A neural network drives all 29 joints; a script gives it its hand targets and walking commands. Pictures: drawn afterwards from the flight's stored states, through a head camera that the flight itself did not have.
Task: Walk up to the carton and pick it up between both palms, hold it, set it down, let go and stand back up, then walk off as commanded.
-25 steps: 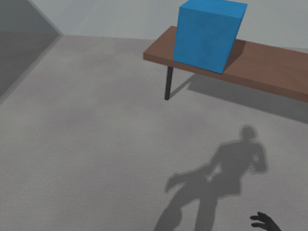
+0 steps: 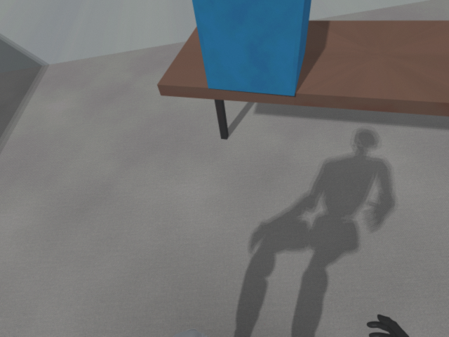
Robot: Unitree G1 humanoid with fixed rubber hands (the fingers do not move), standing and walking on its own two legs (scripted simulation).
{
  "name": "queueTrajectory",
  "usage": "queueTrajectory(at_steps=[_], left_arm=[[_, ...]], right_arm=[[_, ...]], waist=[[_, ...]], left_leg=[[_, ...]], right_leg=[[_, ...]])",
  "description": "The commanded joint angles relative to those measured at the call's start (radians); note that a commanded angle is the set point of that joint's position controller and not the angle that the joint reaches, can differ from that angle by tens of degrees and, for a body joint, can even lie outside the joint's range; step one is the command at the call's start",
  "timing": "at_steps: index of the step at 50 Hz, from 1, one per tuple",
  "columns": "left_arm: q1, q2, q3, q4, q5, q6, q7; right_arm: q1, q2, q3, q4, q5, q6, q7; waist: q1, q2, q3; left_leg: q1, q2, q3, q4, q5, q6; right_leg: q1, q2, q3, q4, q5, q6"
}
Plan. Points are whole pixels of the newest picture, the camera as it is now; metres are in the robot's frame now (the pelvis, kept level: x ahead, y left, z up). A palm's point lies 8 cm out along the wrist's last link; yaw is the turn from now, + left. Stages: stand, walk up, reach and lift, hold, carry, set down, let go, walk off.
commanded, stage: walk up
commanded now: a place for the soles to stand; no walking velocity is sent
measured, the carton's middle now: (257, 29) +0.96 -0.11 +0.07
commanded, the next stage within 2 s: none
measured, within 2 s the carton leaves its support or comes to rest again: neither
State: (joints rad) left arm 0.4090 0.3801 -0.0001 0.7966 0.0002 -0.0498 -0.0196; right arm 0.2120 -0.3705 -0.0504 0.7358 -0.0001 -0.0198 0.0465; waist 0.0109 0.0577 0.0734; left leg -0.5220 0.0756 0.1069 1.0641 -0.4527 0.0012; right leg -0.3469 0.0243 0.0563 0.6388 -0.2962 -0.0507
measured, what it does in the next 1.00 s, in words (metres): walks ahead: left foot, then right foot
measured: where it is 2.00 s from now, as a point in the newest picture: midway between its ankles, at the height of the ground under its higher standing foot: (236, 315)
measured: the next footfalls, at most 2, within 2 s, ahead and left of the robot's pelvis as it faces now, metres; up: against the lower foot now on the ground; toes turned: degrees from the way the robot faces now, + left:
left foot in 0.32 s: +0.25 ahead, +0.17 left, +0.00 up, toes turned +0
right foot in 0.84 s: +0.35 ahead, -0.09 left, +0.00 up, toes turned -12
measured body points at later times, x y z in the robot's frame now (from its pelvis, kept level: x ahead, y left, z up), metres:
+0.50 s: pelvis +0.14 +0.09 -0.01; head +0.16 +0.11 +0.44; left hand +0.26 +0.38 -0.13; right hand +0.22 -0.23 -0.08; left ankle +0.21 +0.17 -0.73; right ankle +0.12 -0.06 -0.66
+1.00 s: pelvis +0.28 +0.02 -0.01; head +0.31 -0.02 +0.44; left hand +0.40 +0.31 -0.10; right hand +0.31 -0.29 -0.14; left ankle +0.25 +0.15 -0.67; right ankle +0.31 -0.09 -0.73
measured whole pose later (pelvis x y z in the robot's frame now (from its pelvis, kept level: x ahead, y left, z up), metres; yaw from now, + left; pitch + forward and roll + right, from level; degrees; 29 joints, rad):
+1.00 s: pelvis +0.28 +0.02 -0.01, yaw -14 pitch -1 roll +2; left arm 0.36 0.39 0.00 0.80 0.00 -0.06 0.00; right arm 0.22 -0.36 -0.05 0.74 0.00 0.02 0.04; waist 0.00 0.03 0.11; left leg -0.35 0.07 0.16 1.03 -0.51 0.01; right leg -0.40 0.02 0.04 0.68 -0.26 -0.04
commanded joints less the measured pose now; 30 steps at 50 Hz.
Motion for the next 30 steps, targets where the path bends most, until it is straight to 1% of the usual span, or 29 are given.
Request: queueTrajectory(at_steps=[1, 2, 3, 4, 5, 6, 7, 8, 9, 10, 11, 12, 13, 14, 15, 16, 17, 18, 19, 20, 21, 22, 23, 24, 26, 27, 28, 29, 30], left_arm=[[0.074, 0.291, 0.126, -0.072, 0.003, -0.057, 0.034], [0.090, 0.282, 0.128, -0.079, 0.002, -0.057, 0.035], [0.097, 0.295, 0.123, -0.073, 0.001, -0.057, 0.036], [0.096, 0.293, 0.124, -0.078, 0.005, -0.060, 0.034], [0.104, 0.300, 0.129, -0.078, 0.009, -0.069, 0.026], [0.096, 0.311, 0.125, -0.074, 0.009, -0.068, 0.027], [0.052, 0.277, 0.123, -0.081, 0.012, -0.070, 0.029], [0.067, 0.298, 0.130, -0.070, 0.009, -0.071, 0.027], [0.043, 0.295, 0.121, -0.067, 0.013, -0.070, 0.033], [0.029, 0.294, 0.124, -0.087, 0.007, -0.077, 0.037], [-0.025, 0.295, 0.121, -0.099, 0.019, -0.072, 0.033], [-0.057, 0.300, 0.124, -0.093, 0.014, -0.063, 0.033], [-0.066, 0.266, 0.111, -0.101, 0.012, -0.064, 0.033], [-0.020, 0.177, 0.085, -0.095, -0.001, -0.065, 0.031], [0.077, 0.117, 0.069, -0.097, -0.004, -0.059, 0.031], [0.140, 0.206, 0.080, -0.050, 0.005, -0.037, 0.041], [0.134, 0.263, 0.101, -0.022, 0.022, -0.025, 0.030], [0.102, 0.306, 0.112, -0.009, 0.027, -0.018, 0.021], [0.083, 0.280, 0.117, -0.004, 0.021, -0.015, 0.015], [0.059, 0.287, 0.129, 0.003, 0.018, -0.009, 0.013], [0.117, 0.265, 0.127, 0.028, 0.005, -0.009, 0.003], [0.115, 0.258, 0.123, 0.022, 0.007, -0.013, -0.008], [0.094, 0.245, 0.128, 0.010, 0.005, -0.012, -0.008], [0.083, 0.249, 0.128, 0.006, 0.016, -0.005, -0.015], [0.037, 0.246, 0.123, -0.005, 0.015, 0.002, -0.022], [-0.007, 0.229, 0.115, 0.001, 0.014, 0.005, -0.017], [0.009, 0.245, 0.120, -0.004, 0.009, 0.005, -0.018], [0.014, 0.242, 0.122, 0.007, 0.014, 0.004, -0.020], [0.009, 0.242, 0.119, -0.015, 0.007, 0.008, -0.019]], right_arm=[[-0.085, -0.225, -0.077, -0.080, -0.020, -0.027, -0.011], [-0.101, -0.238, -0.077, -0.077, -0.018, -0.027, -0.009], [-0.136, -0.237, -0.082, -0.087, -0.014, -0.022, -0.009], [-0.158, -0.241, -0.078, -0.090, -0.024, -0.027, -0.007], [-0.151, -0.209, -0.076, -0.096, -0.027, -0.034, -0.001], [-0.142, -0.218, -0.084, -0.103, -0.030, -0.034, 0.003], [-0.142, -0.228, -0.079, -0.097, -0.033, -0.034, 0.006], [-0.142, -0.237, -0.088, -0.083, -0.035, -0.040, 0.007], [-0.119, -0.218, -0.081, -0.107, -0.032, -0.051, 0.010], [-0.094, -0.228, -0.083, -0.089, -0.028, -0.058, 0.010], [-0.010, -0.220, -0.089, -0.062, -0.022, -0.071, 0.014], [0.073, -0.250, -0.105, -0.032, -0.033, -0.078, 0.002], [0.199, -0.274, -0.122, 0.013, -0.038, -0.084, -0.011], [0.315, -0.323, -0.147, 0.022, -0.038, -0.091, -0.029], [0.295, -0.373, -0.163, 0.010, -0.042, -0.092, -0.035], [0.169, -0.369, -0.158, -0.006, -0.039, -0.082, -0.028], [0.053, -0.368, -0.152, -0.030, -0.005, -0.079, -0.024], [0.002, -0.353, -0.151, -0.022, -0.008, -0.074, -0.018], [-0.013, -0.330, -0.142, -0.013, -0.017, -0.081, -0.015], [-0.012, -0.284, -0.124, -0.017, -0.017, -0.086, -0.017], [-0.030, -0.266, -0.118, -0.015, -0.014, -0.085, -0.014], [-0.011, -0.259, -0.107, -0.014, -0.015, -0.090, -0.012], [0.010, -0.260, -0.113, -0.017, -0.021, -0.091, -0.012], [0.047, -0.269, -0.122, -0.007, -0.012, -0.097, -0.011], [0.090, -0.284, -0.127, 0.001, -0.003, -0.088, -0.015], [0.077, -0.281, -0.126, -0.004, -0.011, -0.085, -0.012], [0.056, -0.269, -0.122, -0.008, -0.012, -0.083, -0.012], [0.063, -0.249, -0.112, -0.008, -0.006, -0.084, -0.009], [0.049, -0.272, -0.116, -0.029, -0.015, -0.083, -0.010]], waist=[[0.031, -0.236, -0.103], [0.038, -0.219, -0.073], [0.046, -0.206, 0.014], [0.055, -0.128, 0.017], [0.041, -0.147, 0.054], [0.031, -0.168, 0.046], [0.014, -0.185, 0.048], [0.031, -0.190, 0.023], [0.017, -0.247, 0.004], [0.001, -0.173, -0.013], [-0.042, -0.191, -0.045], [-0.075, -0.198, -0.097], [-0.144, -0.142, -0.167], [-0.198, 0.018, -0.227], [-0.144, 0.181, -0.197], [-0.061, 0.052, -0.117], [-0.035, 0.064, -0.063], [-0.025, 0.001, 0.029], [-0.011, 0.077, 0.120], [-0.003, 0.070, 0.195], [-0.006, 0.112, 0.135], [-0.010, 0.114, 0.090], [-0.017, 0.094, 0.092], [-0.037, 0.090, 0.029], [-0.046, 0.091, 0.038], [-0.066, 0.142, 0.076], [-0.048, 0.148, 0.090], [-0.058, 0.112, 0.089], [-0.054, 0.155, 0.073]], left_leg=[[-0.177, 0.011, -0.135, -0.058, 0.174, 0.010], [-0.170, 0.038, -0.137, -0.077, 0.195, 0.005], [-0.216, 0.052, -0.160, -0.092, 0.229, 0.010], [-0.222, 0.038, -0.122, -0.115, 0.204, -0.005], [-0.224, 0.054, -0.137, -0.146, 0.225, 0.014], [-0.181, 0.049, -0.147, -0.140, 0.221, 0.012], [-0.183, 0.040, -0.153, -0.210, 0.219, 0.010], [-0.137, 0.036, -0.125, -0.231, 0.256, 0.018], [-0.080, 0.046, -0.163, -0.268, 0.235, 0.031], [0.002, 0.050, -0.177, -0.313, 0.248, 0.027], [0.159, 0.044, -0.169, -0.404, 0.239, 0.039], [0.309, 0.011, -0.106, -0.456, 0.252, 0.043], [0.511, 0.004, -0.088, -0.490, 0.306, 0.054], [0.660, 0.110, -0.279, -0.633, 0.160, 0.037], [0.721, 0.344, -0.600, -0.781, 0.026, 0.051], [0.555, 0.413, -0.711, -0.859, -0.232, 0.075], [0.430, 0.430, -0.651, -0.920, -0.454, 0.083], [0.287, 0.396, -0.598, -0.940, -0.456, 0.085], [0.161, 0.362, -0.533, -0.954, -0.425, 0.075], [0.124, 0.301, -0.428, -0.976, -0.387, 0.101], [0.171, 0.252, -0.261, -0.945, -0.258, 0.081], [0.215, 0.233, -0.239, -0.917, -0.190, 0.101], [0.256, 0.212, -0.198, -0.899, -0.110, 0.125], [0.341, 0.242, -0.233, -0.901, -0.133, 0.096], [0.393, 0.203, -0.202, -0.900, -0.084, 0.021], [0.357, 0.224, -0.172, -0.915, -0.088, 0.070], [0.357, 0.219, -0.123, -0.924, -0.096, 0.065], [0.380, 0.216, -0.139, -0.911, -0.024, 0.031], [0.399, 0.215, -0.108, -0.898, -0.010, 0.058]], right_leg=[[0.295, -0.187, 0.424, -0.258, 0.305, -0.129], [0.240, -0.187, 0.401, -0.291, 0.139, -0.148], [0.206, -0.194, 0.448, -0.322, 0.015, -0.141], [0.187, -0.211, 0.461, -0.323, 0.052, -0.175], [0.164, -0.223, 0.450, -0.332, 0.059, -0.194], [0.128, -0.208, 0.458, -0.349, -0.032, -0.186], [0.168, -0.190, 0.432, -0.304, 0.035, -0.185], [0.181, -0.185, 0.393, -0.288, 0.098, -0.171], [0.142, -0.217, 0.438, -0.262, 0.121, -0.169], [0.134, -0.213, 0.422, -0.237, 0.176, -0.154], [0.064, -0.177, 0.362, -0.173, 0.229, -0.127], [0.037, -0.147, 0.306, -0.065, 0.271, -0.093], [-0.041, -0.094, 0.223, 0.155, 0.308, -0.052], [-0.145, -0.019, 0.139, 0.405, 0.251, 0.008], [-0.347, 0.105, 0.102, 0.536, -0.170, 0.030], [-0.338, 0.018, 0.093, 0.578, -0.186, 0.018], [-0.333, -0.016, 0.103, 0.593, -0.122, 0.020], [-0.299, -0.042, 0.074, 0.614, -0.100, 0.020], [-0.258, -0.078, 0.068, 0.576, -0.080, 0.015], [-0.266, -0.086, 0.053, 0.533, -0.032, 0.014], [-0.225, -0.091, 0.027, 0.484, 0.004, 0.030], [-0.211, -0.099, 0.019, 0.462, 0.020, 0.032], [-0.232, -0.063, 0.007, 0.457, 0.049, 0.034], [-0.240, -0.091, 0.033, 0.459, 0.066, 0.040], [-0.263, -0.075, 0.054, 0.402, 0.091, 0.029], [-0.276, -0.088, 0.021, 0.404, 0.102, 0.043], [-0.284, -0.075, -0.002, 0.384, 0.113, 0.044], [-0.291, -0.066, 0.022, 0.362, 0.119, 0.041], [-0.294, -0.076, -0.012, 0.350, 0.125, 0.046]])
